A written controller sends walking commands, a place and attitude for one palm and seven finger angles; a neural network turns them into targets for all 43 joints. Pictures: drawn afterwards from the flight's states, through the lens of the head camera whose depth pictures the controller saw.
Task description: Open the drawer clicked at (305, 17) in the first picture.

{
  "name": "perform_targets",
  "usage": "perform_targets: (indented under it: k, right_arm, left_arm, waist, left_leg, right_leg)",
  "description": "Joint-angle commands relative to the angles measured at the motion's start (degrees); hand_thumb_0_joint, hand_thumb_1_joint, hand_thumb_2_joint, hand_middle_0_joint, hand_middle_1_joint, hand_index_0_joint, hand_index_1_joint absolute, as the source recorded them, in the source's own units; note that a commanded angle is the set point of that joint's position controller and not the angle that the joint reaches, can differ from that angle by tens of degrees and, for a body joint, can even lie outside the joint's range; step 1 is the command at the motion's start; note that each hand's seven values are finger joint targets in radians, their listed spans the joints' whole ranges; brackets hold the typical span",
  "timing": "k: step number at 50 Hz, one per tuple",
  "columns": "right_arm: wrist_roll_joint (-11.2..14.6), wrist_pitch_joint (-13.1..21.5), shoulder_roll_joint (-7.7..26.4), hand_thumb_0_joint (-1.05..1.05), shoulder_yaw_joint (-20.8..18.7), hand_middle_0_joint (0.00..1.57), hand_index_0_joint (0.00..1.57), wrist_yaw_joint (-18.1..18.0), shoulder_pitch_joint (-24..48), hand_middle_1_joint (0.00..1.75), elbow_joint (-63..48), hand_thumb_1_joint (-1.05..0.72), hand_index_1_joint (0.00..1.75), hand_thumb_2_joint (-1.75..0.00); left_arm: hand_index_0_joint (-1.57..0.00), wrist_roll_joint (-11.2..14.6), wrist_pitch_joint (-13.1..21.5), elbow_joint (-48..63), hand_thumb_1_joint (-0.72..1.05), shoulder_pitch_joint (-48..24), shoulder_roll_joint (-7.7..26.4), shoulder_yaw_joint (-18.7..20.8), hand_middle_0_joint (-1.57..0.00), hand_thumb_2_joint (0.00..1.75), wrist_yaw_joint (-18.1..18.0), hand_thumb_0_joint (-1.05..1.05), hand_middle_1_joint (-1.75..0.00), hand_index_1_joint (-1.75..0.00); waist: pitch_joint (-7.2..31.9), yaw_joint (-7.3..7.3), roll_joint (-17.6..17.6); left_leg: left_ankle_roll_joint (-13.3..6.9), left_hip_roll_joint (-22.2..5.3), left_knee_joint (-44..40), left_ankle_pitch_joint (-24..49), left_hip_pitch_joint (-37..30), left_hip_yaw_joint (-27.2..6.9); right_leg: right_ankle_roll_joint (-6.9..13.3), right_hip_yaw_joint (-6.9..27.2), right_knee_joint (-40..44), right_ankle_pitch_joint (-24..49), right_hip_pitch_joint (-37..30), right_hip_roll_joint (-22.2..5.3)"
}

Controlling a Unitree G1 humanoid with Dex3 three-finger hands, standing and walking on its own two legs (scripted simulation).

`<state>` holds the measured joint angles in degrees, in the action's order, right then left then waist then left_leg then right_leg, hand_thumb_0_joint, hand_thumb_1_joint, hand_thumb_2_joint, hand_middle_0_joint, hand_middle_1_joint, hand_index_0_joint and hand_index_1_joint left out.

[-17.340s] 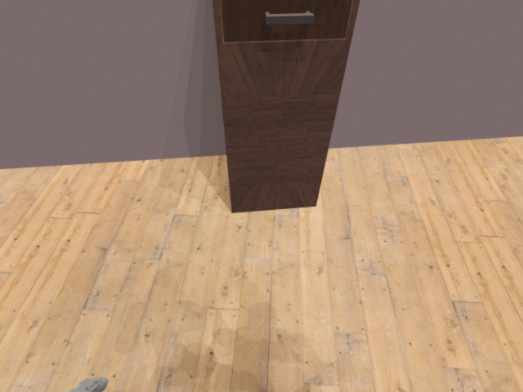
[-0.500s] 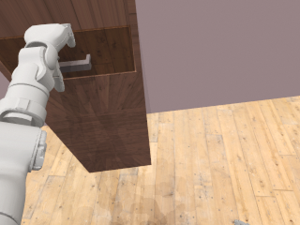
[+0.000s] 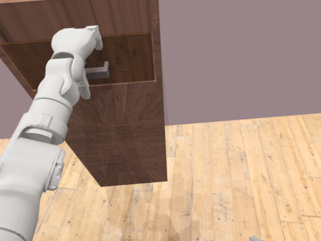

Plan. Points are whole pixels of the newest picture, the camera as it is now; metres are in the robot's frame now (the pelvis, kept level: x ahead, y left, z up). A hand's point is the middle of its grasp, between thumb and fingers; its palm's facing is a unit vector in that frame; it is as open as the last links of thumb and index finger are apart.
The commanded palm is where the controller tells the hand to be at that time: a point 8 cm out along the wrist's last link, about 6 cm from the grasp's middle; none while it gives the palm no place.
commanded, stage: lower the fingers behind the handle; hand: left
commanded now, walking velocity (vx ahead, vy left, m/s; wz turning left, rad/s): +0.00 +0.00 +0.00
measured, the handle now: (84, 70) +0.53 +0.22 +0.15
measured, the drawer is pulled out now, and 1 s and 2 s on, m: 0.00 0.00 0.00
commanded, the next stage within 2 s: close the thumb around the handle in 1.20 s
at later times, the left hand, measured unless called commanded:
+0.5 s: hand (85, 82) +0.49 +0.20 +0.14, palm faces +0.06 -0.01 -1.00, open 13.7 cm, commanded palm +0.47 +0.21 +0.20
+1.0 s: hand (85, 88) +0.49 +0.21 +0.13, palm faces +0.01 +0.02 -1.00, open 13.9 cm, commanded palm +0.47 +0.21 +0.18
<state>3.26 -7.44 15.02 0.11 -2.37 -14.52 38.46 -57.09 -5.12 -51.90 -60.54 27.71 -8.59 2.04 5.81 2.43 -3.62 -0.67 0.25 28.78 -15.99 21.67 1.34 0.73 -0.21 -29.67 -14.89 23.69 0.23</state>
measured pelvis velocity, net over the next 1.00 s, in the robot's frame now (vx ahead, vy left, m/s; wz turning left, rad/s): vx -0.01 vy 0.00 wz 0.00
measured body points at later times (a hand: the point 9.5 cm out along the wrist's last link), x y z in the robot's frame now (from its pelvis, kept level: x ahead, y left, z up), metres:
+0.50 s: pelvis +0.01 +0.00 -0.01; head +0.06 -0.01 +0.44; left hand +0.48 +0.20 +0.20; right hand +0.06 -0.27 -0.14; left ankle -0.02 +0.11 -0.73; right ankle -0.01 -0.11 -0.73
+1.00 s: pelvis -0.01 +0.00 -0.01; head +0.05 -0.02 +0.44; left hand +0.48 +0.21 +0.18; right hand +0.06 -0.28 -0.14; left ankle -0.02 +0.11 -0.73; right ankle -0.01 -0.11 -0.74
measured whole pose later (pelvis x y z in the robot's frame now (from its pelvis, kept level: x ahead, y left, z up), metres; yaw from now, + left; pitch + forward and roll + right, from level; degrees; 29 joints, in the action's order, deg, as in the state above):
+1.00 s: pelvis -0.01 +0.00 -0.01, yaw +0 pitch +12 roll +0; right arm 2.0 -5.5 15.9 -2.3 -3.2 -18.1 38.1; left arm -59.4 1.0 -53.7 -54.6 29.9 -6.6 -4.3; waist 5.0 3.7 -2.4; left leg -0.4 -0.4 34.2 -17.9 27.9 0.9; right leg 1.1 -0.7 -33.9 -16.2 29.3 0.8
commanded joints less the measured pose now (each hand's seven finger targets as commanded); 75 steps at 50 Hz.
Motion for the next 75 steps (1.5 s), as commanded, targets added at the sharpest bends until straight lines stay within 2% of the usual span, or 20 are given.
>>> perform_targets:
  k: [1, 8, 10, 14, 18, 21, 23, 25, 30, 33, 38, 40, 43, 47, 50, 54, 60, 65, 70, 75]
  right_arm:
    - [0.02, 1.24, 8.69, 0.0, -2.23, 0.2, 0.2, -1.4, -0.22, 0.3, -6.15, -0.9, 0.3, -0.9]
    - [-0.23, 1.94, 7.89, 0.0, -2.87, 0.2, 0.2, -2.07, -1.23, 0.3, -8.13, -0.9, 0.3, -0.9]
    - [-0.51, 2.39, 7.65, 0.0, -3.34, 0.2, 0.2, -2.14, -2.17, 0.3, -7.91, -0.9, 0.3, -0.9]
    - [-1.37, 3.51, 6.75, 0.0, -4.72, 0.2, 0.2, -1.67, -4.38, 0.3, -7.18, -0.9, 0.3, -0.9]
    - [-1.51, 3.85, 7.19, 0.0, -5.06, 0.2, 0.2, -0.51, -5.79, 0.3, -4.67, -0.9, 0.3, -0.9]
    - [-1.5, 3.68, 7.75, 0.0, -5.09, 0.2, 0.2, 0.12, -6.06, 0.3, -3.23, -0.9, 0.3, -0.9]
    - [-1.48, 3.34, 8.01, 0.0, -5.05, 0.2, 0.2, 0.65, -6.01, 0.3, -2.92, -0.9, 0.3, -0.9]
    - [-1.55, 2.8, 8.08, 0.0, -5.07, 0.2, 0.2, 0.94, -5.7, 0.3, -2.65, -0.9, 0.3, -0.9]
    - [-1.12, 1.71, 8.38, 0.0, -4.08, 0.2, 0.2, 0.27, -4.26, 0.3, -3.69, -0.9, 0.3, -0.9]
    - [-1.12, 1.47, 8.52, 0.0, -3.93, 0.2, 0.2, -0.44, -3.92, 0.3, -4.45, -0.9, 0.3, -0.9]
    - [-1.01, 1.78, 8.3, 0.0, -3.74, 0.2, 0.2, -1.03, -3.87, 0.3, -5.83, -0.9, 0.3, -0.9]
    - [-0.92, 2.12, 8.37, 0.0, -3.65, 0.2, 0.2, -1.67, -4.03, 0.3, -6.22, -0.9, 0.3, -0.9]
    - [-1.26, 3.08, 7.88, 0.0, -4.08, 0.2, 0.2, -2.08, -4.49, 0.3, -6.18, -0.9, 0.3, -0.9]
    - [-1.39, 3.71, 7.67, 0.0, -4.5, 0.2, 0.2, -1.18, -6.11, 0.3, -5.17, -0.9, 0.3, -0.9]
    - [-1.52, 3.61, 7.91, 0.0, -4.84, 0.2, 0.2, -0.98, -6.59, 0.3, -4.96, -0.9, 0.3, -0.9]
    - [-1.24, 3.35, 8.24, 0.0, -4.8, 0.2, 0.2, -0.94, -6.62, 0.3, -4.37, -0.9, 0.3, -0.9]
    - [-1.05, 3.12, 8.35, 0.0, -4.35, 0.2, 0.2, -1.07, -5.75, 0.3, -4.43, -0.9, 0.3, -0.9]
    - [-1.08, 3.26, 8.2, 0.0, -4.36, 0.2, 0.2, -1.19, -5.77, 0.3, -4.97, -0.9, 0.3, -0.9]
    - [-1.06, 3.47, 8.02, 0.0, -4.36, 0.2, 0.2, -1.06, -5.93, 0.3, -5.0, -0.9, 0.3, -0.9]
    - [-1.59, 3.66, 7.74, 0.0, -4.79, 0.2, 0.2, -0.97, -6.24, 0.3, -5.26, -0.9, 0.3, -0.9]
  left_arm:
    - [-0.3, -1.75, -2.58, 1.79, -0.5, -21.59, 15.5, 3.76, -0.3, 0.3, 0.72, 0.0, -1.2, -1.2]
    - [-0.3, -0.23, 3.79, 10.13, -0.5, -23.7, 15.21, 4.24, -0.3, 0.3, 1.95, 0.0, -1.2, -1.2]
    - [-0.3, 0.04, 6.44, 13.15, -0.5, -25.18, 16.66, 5.67, -0.3, 0.3, 1.02, 0.0, -1.2, -1.2]
    - [-0.3, 0.69, 11.34, 24.15, -0.5, -30.1, 17.44, 7.24, -0.3, 0.3, -3.04, 0.0, -1.2, -1.2]
    - [-0.3, 1.03, 9.22, 19.18, -0.5, -28.27, 14.01, 6.08, -0.3, 0.3, -7.34, 0.0, -1.2, -1.2]
    - [-0.3, 0.61, 5.99, 14.99, -0.5, -26.86, 15.04, 7.36, -0.3, 0.3, -9.37, 0.0, -1.2, -1.2]
    - [-0.3, -0.13, 3.7, 13.32, -0.5, -26.03, 12.77, 5.69, -0.3, 0.3, -9.4, 0.0, -1.2, -1.2]
    - [-0.3, -0.78, 1.89, 11.46, -0.5, -23.95, 14.24, 7.15, -0.3, 0.3, -9.44, 0.0, -1.2, -1.2]
    - [-0.3, -1.54, -0.75, 4.82, -0.5, -20.25, 13.16, 5.56, -0.3, 0.3, -7.46, 0.0, -1.2, -1.2]
    - [-0.3, -2.19, -0.18, 3.75, -0.5, -18.95, 15.2, 6.78, -0.3, 0.3, -6.33, 0.0, -1.2, -1.2]
    - [-0.3, -1.93, 1.98, 3.37, -0.5, -16.82, 12.89, 4.95, -0.3, 0.3, -4.96, 0.0, -1.2, -1.2]
    - [-0.3, -1.65, 3.8, 4.37, -0.5, -18.44, 16.23, 7.02, -0.3, 0.3, -5.09, 0.0, -1.2, -1.2]
    - [-0.3, -2.03, 7.08, 9.81, -0.5, -24.17, 18.64, 8.3, -0.3, 0.3, -6.9, 0.0, -1.2, -1.2]
    - [-0.3, -2.21, 5.93, 8.33, -0.5, -22.71, 14.67, 5.93, -0.3, 0.3, -8.5, 0.0, -1.2, -1.2]
    - [-0.3, -1.75, 5.34, 8.53, -0.5, -22.26, 16.41, 7.79, -0.3, 0.3, -9.24, 0.0, -1.2, -1.2]
    - [-0.3, -1.27, 3.97, 7.25, -0.5, -22.16, 16.78, 8.03, -0.3, 0.3, -9.31, 0.0, -1.2, -1.2]
    - [-0.3, -1.51, 3.06, 5.35, -0.5, -20.07, 16.7, 7.62, -0.3, 0.3, -8.48, 0.0, -1.2, -1.2]
    - [-0.3, -2.21, 3.54, 6.36, -0.5, -19.95, 16.87, 7.71, -0.3, 0.3, -8.12, 0.0, -1.2, -1.2]
    - [-0.32, -2.25, 3.95, 6.55, -0.22, -21.68, 14.24, 5.66, -0.32, 0.42, -8.21, 0.0, -1.23, -1.23]
    - [-0.34, -1.94, 4.8, 9.72, 0.06, -21.11, 15.61, 7.87, -0.34, 0.54, -8.88, 0.0, -1.26, -1.26]
  waist:
    - [13.46, 0.87, 8.27]
    - [18.21, 1.5, 6.78]
    - [19.14, 1.55, 4.49]
    - [27.49, 1.36, -2.67]
    - [24.58, 2.69, -0.79]
    - [23.81, 2.2, -0.97]
    - [24.13, 2.13, -0.57]
    - [23.88, 1.47, 0.17]
    - [17.99, 1.81, 6.52]
    - [18.39, 1.39, 7.25]
    - [15.7, 1.98, 7.49]
    - [16.27, 2.16, 8.0]
    - [20.31, 2.57, 4.26]
    - [20.91, 2.43, -0.24]
    - [23.25, 2.34, 1.63]
    - [21.58, 2.71, 3.88]
    - [17.73, 2.35, 3.64]
    - [19.43, 2.02, 3.31]
    - [18.95, 2.76, 3.29]
    - [23.73, 1.77, 2.72]
  left_leg:
    - [-1.83, 0.65, -1.98, 14.38, -2.83, 1.07]
    - [-2.36, 0.82, -0.03, 14.96, -4.29, 0.86]
    - [-2.42, 0.98, 0.69, 15.34, -5.54, 0.4]
    - [-2.21, 1.14, 3.1, 23.71, -11.93, -0.66]
    - [-1.61, 0.93, 3.63, 26.29, -10.92, -1.1]
    - [-1.42, 0.91, 3.15, 25.48, -9.6, -0.86]
    - [-1.2, 0.71, 3.23, 28.45, -9.41, -1.08]
    - [-1.29, 0.57, 3.25, 28.51, -8.79, -0.75]
    - [-1.83, 0.81, 1.38, 20.21, -3.21, -0.02]
    - [-1.99, 0.78, 1.23, 18.53, -2.2, 0.37]
    - [-2.09, 0.59, 1.13, 14.31, -1.25, 0.75]
    - [-2.28, 0.74, 1.34, 11.75, -0.03, 0.76]
    - [-2.37, 0.94, 2.3, 12.34, -1.32, 0.67]
    - [-1.74, 0.75, 3.16, 15.52, -3.67, 0.62]
    - [-2.04, 1.04, 3.67, 16.94, -3.6, 0.55]
    - [-2.18, 1.0, 3.23, 17.08, -2.14, 0.73]
    - [-2.09, 0.88, 2.35, 15.87, -1.1, 0.87]
    - [-2.15, 0.85, 2.48, 16.36, -1.93, 0.8]
    - [-2.05, 0.73, 2.48, 15.53, -2.9, 0.42]
    - [-2.25, 0.83, 3.49, 19.95, -5.12, 0.47]
  right_leg:
    - [0.48, -0.22, 2.6, 14.26, -9.63, 0.26]
    - [0.38, 0.88, 1.79, 15.58, -11.19, 0.03]
    - [0.45, 1.02, 1.32, 15.46, -9.86, 0.33]
    - [1.09, 0.72, -0.42, 18.69, -8.58, 1.28]
    - [1.27, -0.57, -0.64, 18.89, -6.22, 2.02]
    - [1.35, -0.93, -0.8, 19.18, -6.2, 2.13]
    - [1.56, -1.24, -1.09, 20.37, -6.42, 2.16]
    - [1.43, -1.26, -1.42, 21.09, -7.03, 2.11]
    - [0.96, -1.18, -0.41, 18.11, -7.94, 1.58]
    - [0.93, -0.53, -0.06, 17.62, -9.49, 1.2]
    - [0.66, -0.26, 0.42, 14.05, -7.34, 0.94]
    - [0.29, 0.43, 0.26, 12.76, -7.71, 0.67]
    - [0.42, 1.18, -0.2, 12.59, -8.27, 0.57]
    - [0.89, 0.29, -1.06, 13.57, -4.66, 1.31]
    - [0.75, 0.41, -1.31, 15.85, -6.97, 1.38]
    - [0.46, 0.4, -0.83, 17.35, -8.09, 1.31]
    - [0.55, 0.22, -0.32, 16.29, -7.35, 1.26]
    - [0.65, 0.23, -0.59, 15.98, -7.41, 1.37]
    - [0.73, -0.12, -0.62, 13.95, -5.09, 1.53]
    - [0.75, 0.11, -1.45, 18.08, -7.69, 1.58]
